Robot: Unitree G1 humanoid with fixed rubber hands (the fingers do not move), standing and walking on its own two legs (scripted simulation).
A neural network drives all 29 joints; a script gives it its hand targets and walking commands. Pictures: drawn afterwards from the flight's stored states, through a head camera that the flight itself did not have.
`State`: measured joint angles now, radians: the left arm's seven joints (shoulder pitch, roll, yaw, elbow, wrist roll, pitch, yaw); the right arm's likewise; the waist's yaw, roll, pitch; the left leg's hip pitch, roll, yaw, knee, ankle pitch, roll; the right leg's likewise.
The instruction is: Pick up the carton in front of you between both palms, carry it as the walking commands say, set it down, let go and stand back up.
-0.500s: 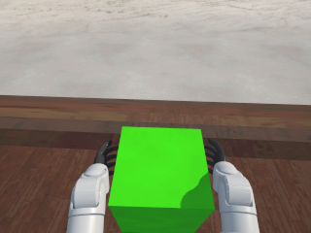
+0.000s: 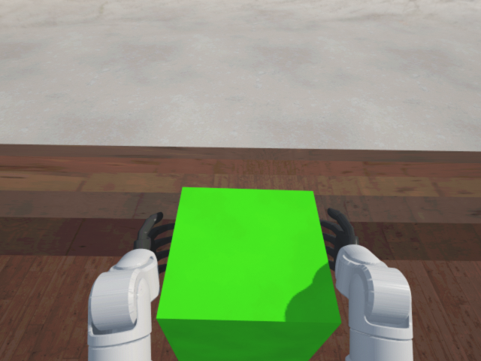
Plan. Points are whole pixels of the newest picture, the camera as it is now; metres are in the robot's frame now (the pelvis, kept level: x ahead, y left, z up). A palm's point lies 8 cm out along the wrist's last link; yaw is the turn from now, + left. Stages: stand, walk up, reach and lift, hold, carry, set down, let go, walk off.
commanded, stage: carry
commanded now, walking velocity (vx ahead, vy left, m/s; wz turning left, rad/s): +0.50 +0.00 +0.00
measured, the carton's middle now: (244, 282) +0.27 -0.01 +0.01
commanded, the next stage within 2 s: none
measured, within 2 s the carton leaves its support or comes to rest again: neither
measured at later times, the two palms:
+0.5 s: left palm (183, 125) +0.61 +0.12 +0.09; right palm (308, 120) +0.63 -0.18 +0.09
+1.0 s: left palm (185, 61) +1.00 +0.15 +0.08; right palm (276, 58) +1.00 -0.15 +0.09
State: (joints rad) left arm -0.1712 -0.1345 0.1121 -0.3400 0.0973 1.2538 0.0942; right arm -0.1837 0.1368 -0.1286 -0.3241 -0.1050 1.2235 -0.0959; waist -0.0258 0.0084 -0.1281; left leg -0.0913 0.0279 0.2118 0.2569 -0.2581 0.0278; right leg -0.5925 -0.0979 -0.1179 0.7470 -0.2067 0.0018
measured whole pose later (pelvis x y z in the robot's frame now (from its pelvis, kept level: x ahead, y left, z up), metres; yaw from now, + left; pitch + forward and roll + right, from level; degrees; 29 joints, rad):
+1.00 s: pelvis +0.63 +0.00 -0.01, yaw +1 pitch +6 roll -2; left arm -0.64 -0.06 0.23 -0.08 0.08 1.20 0.13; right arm -0.67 0.05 -0.27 -0.02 -0.05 1.15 -0.13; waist -0.04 0.00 0.07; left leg -0.26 -0.02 0.13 0.49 -0.34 0.10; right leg -0.69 -0.03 -0.04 0.94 -0.19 -0.04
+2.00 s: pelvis +1.35 -0.09 -0.28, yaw -1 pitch +3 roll +0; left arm -0.54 -0.06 0.24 0.09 0.10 1.15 0.12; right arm -0.61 -0.03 -0.14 0.21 0.02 1.10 -0.16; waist -0.14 0.03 0.00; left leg -0.36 -0.17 0.09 0.78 -0.48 0.19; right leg -0.73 -0.04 0.10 1.14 -0.25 -0.02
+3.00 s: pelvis +2.11 -0.13 -0.55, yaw +1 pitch +4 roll +2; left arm -0.48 -0.06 0.22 -0.02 0.09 1.12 0.13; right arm -0.59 0.00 -0.14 0.17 0.03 1.03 -0.16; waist -0.13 -0.05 -0.02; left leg -0.26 -0.12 0.05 0.99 -0.78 0.11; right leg -0.60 -0.01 -0.02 0.51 0.33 -0.06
